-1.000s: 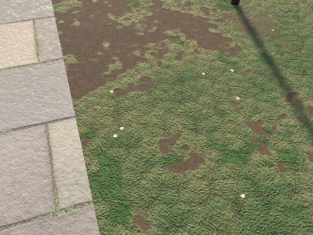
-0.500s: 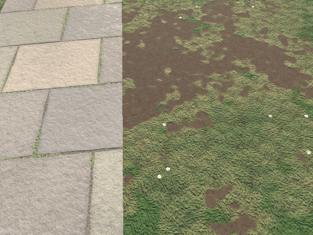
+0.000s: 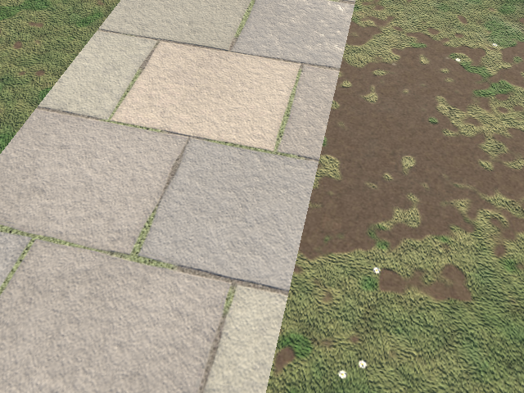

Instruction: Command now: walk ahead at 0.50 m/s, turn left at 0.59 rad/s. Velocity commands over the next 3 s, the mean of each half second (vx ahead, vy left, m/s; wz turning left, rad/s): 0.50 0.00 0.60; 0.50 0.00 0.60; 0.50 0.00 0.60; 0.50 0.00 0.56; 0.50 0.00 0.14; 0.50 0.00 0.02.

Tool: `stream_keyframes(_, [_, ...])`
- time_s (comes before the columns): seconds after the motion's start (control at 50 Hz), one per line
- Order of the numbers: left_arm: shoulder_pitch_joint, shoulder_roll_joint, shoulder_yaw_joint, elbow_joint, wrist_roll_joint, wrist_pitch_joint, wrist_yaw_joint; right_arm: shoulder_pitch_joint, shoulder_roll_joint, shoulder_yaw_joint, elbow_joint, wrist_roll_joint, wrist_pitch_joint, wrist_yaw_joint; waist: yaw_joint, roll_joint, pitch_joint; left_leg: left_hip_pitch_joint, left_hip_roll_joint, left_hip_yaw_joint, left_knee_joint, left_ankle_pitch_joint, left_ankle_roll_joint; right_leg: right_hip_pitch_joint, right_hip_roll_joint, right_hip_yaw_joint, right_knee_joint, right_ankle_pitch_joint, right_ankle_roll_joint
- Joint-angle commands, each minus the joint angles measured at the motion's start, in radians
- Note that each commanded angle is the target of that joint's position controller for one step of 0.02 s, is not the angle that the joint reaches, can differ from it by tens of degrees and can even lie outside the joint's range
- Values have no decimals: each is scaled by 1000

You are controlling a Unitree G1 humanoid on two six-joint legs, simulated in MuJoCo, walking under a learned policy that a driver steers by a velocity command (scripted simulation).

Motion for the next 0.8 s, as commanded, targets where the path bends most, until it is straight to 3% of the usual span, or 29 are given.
stream_keyframes(0.02, [41,76,21,-48,5,19,-4,24,-146,-36,-55,2,-31,-2,20,44,-55,37,252,-275,-200,269,145,-57,-1,-14,-83,91,23])
stream_keyframes(0.1, [-124,76,17,-98,0,17,-7,111,-145,-38,-35,4,-31,-3,-41,70,-20,103,239,-305,-202,224,113,-138,17,-5,-271,247,32])
stream_keyframes(0.22, [-285,81,5,-161,-14,-4,-17,200,-163,-42,-20,-10,-28,-19,-97,85,-16,222,258,-361,-103,384,94,-113,82,-2,-463,273,12])
stream_keyframes(0.26, [-249,99,9,-161,-18,-12,-14,170,-178,-45,-30,-12,-28,-26,-66,99,-20,208,267,-390,-64,418,65,-3,100,11,-533,232,-9])
stream_keyframes(0.3, [-90,134,24,-116,-20,-22,2,109,-195,-48,-44,-13,-32,-23,13,100,-74,132,235,-386,61,545,21,261,149,-8,-596,155,-42])
stream_keyframes(0.32, [41,166,38,-84,-13,-35,15,95,-185,-44,-43,-4,-39,-14,84,45,-146,71,169,-335,247,532,-6,459,115,16,-658,173,-71])
stream_keyframes(0.34, [207,241,55,-78,9,-41,35,104,-108,-22,-73,7,-48,-7,139,-65,-305,-48,108,-252,530,263,-30,693,-121,248,-694,-58,-121])
stream_keyframes(0.36, [182,313,70,-84,17,-28,36,213,-52,-11,-102,26,-42,-9,57,-296,-369,-336,-38,-144,750,-392,-56,843,-340,706,-823,-137,-221])
stream_keyframes(0.38, [121,228,60,-88,-1,-17,30,199,-130,-18,-66,-12,-26,-19,30,-146,-257,-417,64,-141,843,-327,-49,727,-318,728,-833,-226,-227])
stream_keyframes(0.4, [64,144,40,-97,-10,-16,26,135,-136,-21,-61,-19,-20,-10,25,-42,-143,-407,100,-128,834,-231,-54,601,-271,564,-847,-183,-209])
stream_keyframes(0.42, [33,104,29,-89,-9,-18,22,95,-118,-18,-64,-19,-16,-2,14,-7,-83,-385,131,-113,798,-177,-64,515,-219,418,-868,-46,-190])
stream_keyframes(0.46, [44,91,24,-63,-14,-30,23,81,-101,-16,-64,-33,5,17,-3,-80,-53,-345,164,-89,761,-148,-81,438,-150,234,-898,142,-161])
stream_keyframes(0.54, [93,106,33,-24,-30,-62,9,-3,-75,-7,-101,-33,26,41,-7,-79,-47,-414,183,-72,742,-63,-94,448,-151,85,-937,343,-179])
stream_keyframes(0.6, [124,107,36,2,-29,-61,9,-106,-62,1,-136,-33,25,50,8,-68,-19,-482,195,-50,651,30,-108,471,-139,-15,-957,405,-181])
stream_keyframes(0.68, [152,119,40,28,-28,-58,9,-242,-31,20,-178,-29,16,68,36,-66,8,-424,197,22,410,158,-97,477,-116,-134,-955,435,-158])
stream_keyframes(0.76, [208,152,48,63,-27,-42,21,-325,-39,23,-212,-38,17,74,54,-62,30,-376,178,92,266,75,-51,572,-153,-188,-912,540,-141])
stream_keyframes(0.8, [218,179,52,76,-25,-28,27,-302,-51,17,-211,-44,19,65,34,-76,0,-295,123,132,226,-31,-13,623,-160,-229,-795,825,-128])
